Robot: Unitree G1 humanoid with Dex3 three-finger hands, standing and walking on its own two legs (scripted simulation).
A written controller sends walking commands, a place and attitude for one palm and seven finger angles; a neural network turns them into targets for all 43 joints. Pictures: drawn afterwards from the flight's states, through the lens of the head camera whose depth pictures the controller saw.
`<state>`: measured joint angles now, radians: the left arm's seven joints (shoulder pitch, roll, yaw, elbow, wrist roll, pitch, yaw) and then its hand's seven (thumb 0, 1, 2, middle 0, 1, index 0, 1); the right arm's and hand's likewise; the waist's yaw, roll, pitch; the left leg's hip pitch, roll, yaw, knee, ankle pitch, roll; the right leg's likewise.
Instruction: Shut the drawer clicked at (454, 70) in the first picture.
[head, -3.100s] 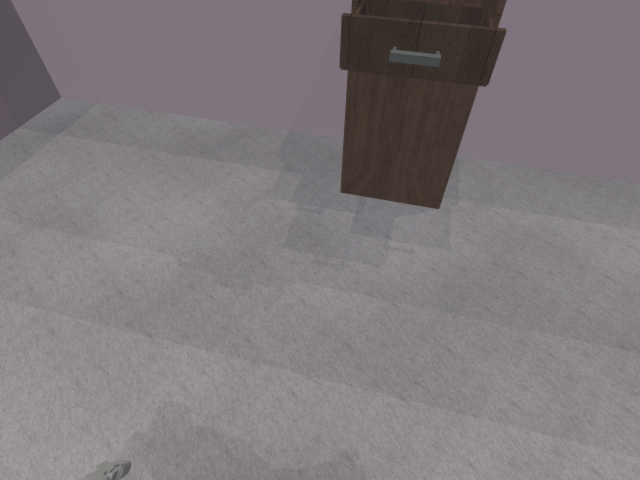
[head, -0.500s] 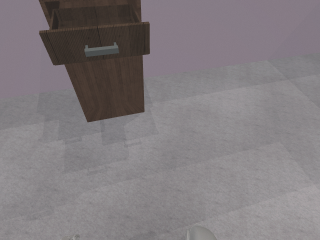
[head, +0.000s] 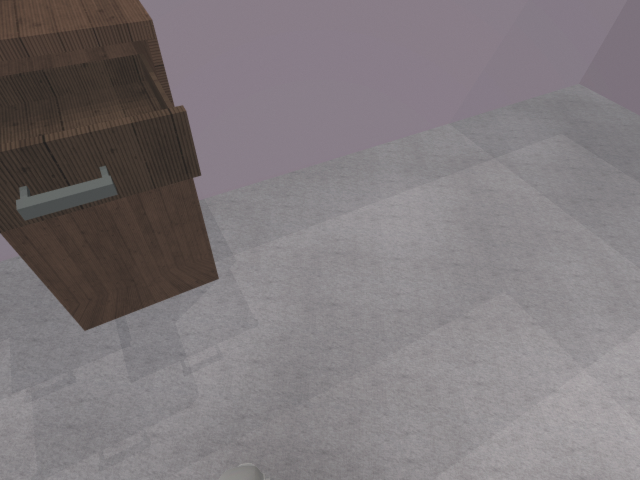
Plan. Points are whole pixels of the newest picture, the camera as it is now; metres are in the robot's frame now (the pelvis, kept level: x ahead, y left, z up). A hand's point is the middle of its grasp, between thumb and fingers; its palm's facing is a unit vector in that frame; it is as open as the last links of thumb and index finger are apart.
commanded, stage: walk to a spot facing it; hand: left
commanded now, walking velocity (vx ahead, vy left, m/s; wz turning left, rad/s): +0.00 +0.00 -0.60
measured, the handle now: (67, 189) +0.50 +0.44 +0.04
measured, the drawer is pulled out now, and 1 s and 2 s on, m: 0.29 0.29 0.29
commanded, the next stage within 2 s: turn to face it in 0.18 s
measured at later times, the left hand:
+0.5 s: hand (224, 409) +0.25 +0.16 -0.17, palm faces -0.19 -0.97 -0.18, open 7.4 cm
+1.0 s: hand (144, 472) +0.16 +0.26 -0.17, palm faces +0.16 -0.96 -0.23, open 7.4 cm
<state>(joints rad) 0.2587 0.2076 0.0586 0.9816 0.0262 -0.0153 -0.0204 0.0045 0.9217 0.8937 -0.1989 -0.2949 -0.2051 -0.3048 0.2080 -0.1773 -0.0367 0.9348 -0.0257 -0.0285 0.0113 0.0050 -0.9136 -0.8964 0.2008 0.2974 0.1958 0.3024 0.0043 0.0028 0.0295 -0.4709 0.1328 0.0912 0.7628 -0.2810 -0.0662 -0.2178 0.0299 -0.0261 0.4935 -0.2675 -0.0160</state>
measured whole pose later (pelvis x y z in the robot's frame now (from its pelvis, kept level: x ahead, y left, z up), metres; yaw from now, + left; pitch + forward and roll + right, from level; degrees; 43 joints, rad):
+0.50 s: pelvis +0.11 +0.01 +0.00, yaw -10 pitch -1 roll +1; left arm 0.14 0.17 0.04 0.98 0.02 0.01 0.00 0.01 0.91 0.89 -0.19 -0.29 -0.20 -0.30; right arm 0.36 -0.15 -0.03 1.07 -0.03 -0.02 -0.02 0.00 -0.92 -0.90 0.20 0.30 0.20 0.30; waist -0.05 -0.02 0.05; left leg -0.17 0.11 0.28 0.55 -0.35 -0.01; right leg -0.30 -0.07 -0.10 0.55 -0.20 0.02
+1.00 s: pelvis +0.10 +0.04 +0.00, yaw +6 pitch +0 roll -2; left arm 0.17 0.25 0.09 0.95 0.02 0.07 0.01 0.01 0.91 0.89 -0.19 -0.29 -0.20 -0.30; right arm 0.22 -0.21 -0.07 0.93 -0.03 0.02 -0.01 0.00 -0.91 -0.90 0.20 0.30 0.20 0.30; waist -0.02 -0.03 0.05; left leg -0.32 0.02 0.08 0.59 -0.27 0.05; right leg -0.50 -0.09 -0.06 1.11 -0.40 0.08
